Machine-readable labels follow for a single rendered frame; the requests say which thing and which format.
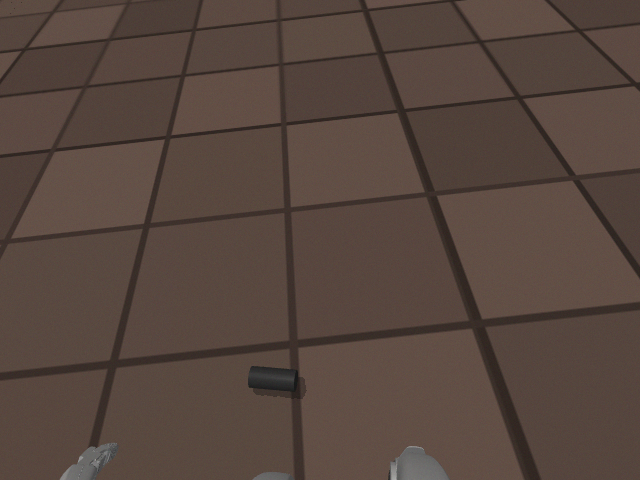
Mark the can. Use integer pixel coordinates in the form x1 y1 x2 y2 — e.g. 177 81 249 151
248 366 298 392

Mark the left robot hand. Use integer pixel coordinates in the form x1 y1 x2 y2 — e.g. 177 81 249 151
60 443 119 480

